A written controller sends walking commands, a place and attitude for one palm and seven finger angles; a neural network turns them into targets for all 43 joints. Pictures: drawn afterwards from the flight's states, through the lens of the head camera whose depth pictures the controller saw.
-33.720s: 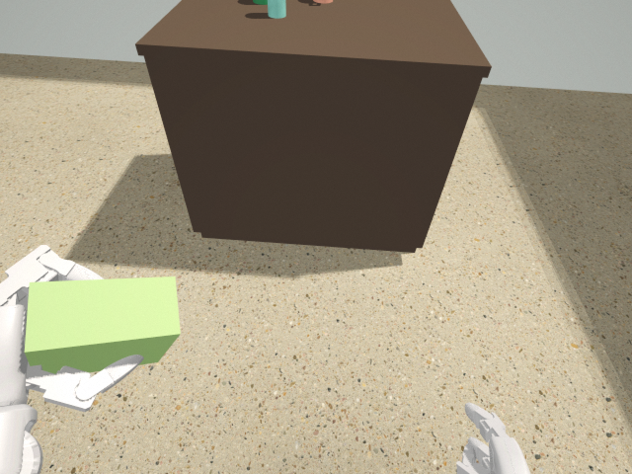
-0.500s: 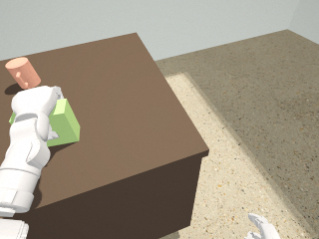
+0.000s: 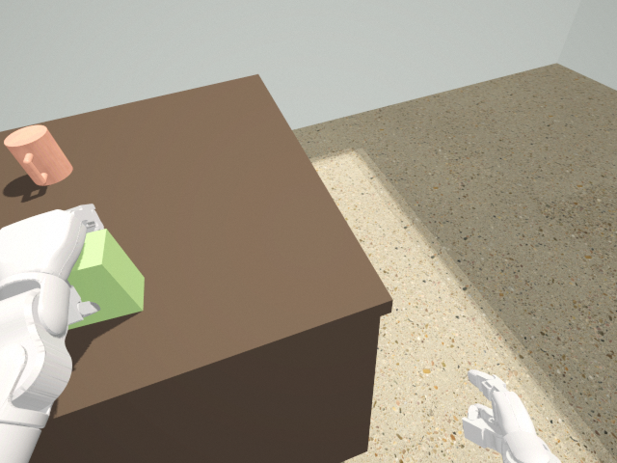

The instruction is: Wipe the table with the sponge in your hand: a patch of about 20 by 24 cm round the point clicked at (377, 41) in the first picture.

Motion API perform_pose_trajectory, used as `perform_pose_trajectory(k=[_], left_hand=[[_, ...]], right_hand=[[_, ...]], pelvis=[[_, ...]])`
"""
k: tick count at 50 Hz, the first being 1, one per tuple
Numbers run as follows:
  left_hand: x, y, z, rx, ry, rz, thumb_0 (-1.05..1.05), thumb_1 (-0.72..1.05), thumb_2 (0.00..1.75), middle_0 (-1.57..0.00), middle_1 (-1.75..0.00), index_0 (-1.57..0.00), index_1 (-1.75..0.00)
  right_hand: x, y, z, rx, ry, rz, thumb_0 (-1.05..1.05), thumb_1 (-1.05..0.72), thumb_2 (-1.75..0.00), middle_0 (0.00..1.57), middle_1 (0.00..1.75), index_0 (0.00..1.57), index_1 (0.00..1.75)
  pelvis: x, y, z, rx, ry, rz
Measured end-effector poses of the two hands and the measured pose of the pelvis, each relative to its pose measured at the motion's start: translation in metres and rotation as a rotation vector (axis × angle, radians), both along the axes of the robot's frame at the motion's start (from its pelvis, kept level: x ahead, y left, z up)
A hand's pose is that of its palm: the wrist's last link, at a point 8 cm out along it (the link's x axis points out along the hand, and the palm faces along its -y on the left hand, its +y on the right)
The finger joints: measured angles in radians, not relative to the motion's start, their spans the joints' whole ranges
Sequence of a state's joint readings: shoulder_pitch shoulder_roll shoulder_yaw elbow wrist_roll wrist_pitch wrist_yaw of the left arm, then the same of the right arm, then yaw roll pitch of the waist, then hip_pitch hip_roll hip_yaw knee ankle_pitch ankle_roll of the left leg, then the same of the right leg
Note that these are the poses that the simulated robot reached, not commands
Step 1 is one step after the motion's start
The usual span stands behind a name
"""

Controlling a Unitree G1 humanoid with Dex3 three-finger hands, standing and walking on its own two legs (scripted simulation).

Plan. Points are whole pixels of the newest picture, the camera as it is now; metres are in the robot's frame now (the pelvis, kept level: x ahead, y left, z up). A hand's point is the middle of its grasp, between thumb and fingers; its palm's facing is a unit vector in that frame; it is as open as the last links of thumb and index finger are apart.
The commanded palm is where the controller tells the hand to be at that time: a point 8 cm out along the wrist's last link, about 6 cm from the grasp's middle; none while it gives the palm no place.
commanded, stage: wipe back along the first lane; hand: left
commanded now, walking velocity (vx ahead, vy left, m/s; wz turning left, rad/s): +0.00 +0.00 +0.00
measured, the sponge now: (84, 290) +0.28 +0.33 +0.11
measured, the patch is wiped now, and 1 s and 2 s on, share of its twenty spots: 0.95 0.95 0.95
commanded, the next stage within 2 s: lift the sponge slowly off the table in 0.50 s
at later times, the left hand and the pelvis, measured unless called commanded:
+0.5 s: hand (67, 298) +0.24 +0.30 +0.15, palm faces +0.12 -0.05 -0.99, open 9.9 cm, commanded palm +0.18 +0.30 +0.17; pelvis -0.02 +0.00 +0.00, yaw +0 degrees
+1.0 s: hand (63, 312) +0.22 +0.29 +0.15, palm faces +0.13 -0.09 -0.99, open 9.8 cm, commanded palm +0.17 +0.29 +0.20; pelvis -0.01 +0.00 +0.00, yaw +0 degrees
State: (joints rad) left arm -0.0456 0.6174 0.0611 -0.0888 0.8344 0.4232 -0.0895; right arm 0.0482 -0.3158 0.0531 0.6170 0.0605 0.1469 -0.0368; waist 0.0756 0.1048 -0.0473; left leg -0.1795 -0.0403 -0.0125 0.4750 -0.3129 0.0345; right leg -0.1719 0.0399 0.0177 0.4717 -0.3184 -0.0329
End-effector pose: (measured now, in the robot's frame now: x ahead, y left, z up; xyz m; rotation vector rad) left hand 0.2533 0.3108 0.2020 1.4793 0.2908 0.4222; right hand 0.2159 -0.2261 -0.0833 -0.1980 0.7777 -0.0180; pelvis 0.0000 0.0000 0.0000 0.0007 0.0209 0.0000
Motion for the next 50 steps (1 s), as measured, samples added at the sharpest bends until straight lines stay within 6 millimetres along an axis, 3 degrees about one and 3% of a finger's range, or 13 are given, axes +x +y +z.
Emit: perform_pose_trajectory(k=[9,24,50], left_hand=[[-0.021,-0.007,-0.001,-0.005,-0.019,0.013,-0.01,-0.49,1.11,-0.67,-1.4,-0.72,-1.45],[-0.037,-0.015,-0.002,-0.012,-0.025,0.002,0.0,-0.48,1.1,-0.66,-1.4,-0.72,-1.45],[-0.059,-0.024,0.002,-0.046,-0.04,-0.012,0.0,-0.49,1.1,-0.69,-1.37,-0.74,-1.42]], right_hand=[[-0.007,0.004,-0.003,0.004,0.013,0.012,0.01,-0.91,-0.9,0.2,0.3,0.2,0.3],[-0.022,0.01,-0.003,0.012,0.001,0.006,0.01,-0.91,-0.9,0.2,0.3,0.2,0.3],[0.007,0.026,0.01,0.011,-0.051,0.059,0.01,-0.91,-0.9,0.2,0.3,0.2,0.3]], pelvis=[[-0.008,0.001,-0.001,0.001,-0.011,0.0],[-0.017,0.005,-0.001,0.002,-0.026,-0.007],[-0.014,0.005,0.0,0.001,-0.039,-0.007]])
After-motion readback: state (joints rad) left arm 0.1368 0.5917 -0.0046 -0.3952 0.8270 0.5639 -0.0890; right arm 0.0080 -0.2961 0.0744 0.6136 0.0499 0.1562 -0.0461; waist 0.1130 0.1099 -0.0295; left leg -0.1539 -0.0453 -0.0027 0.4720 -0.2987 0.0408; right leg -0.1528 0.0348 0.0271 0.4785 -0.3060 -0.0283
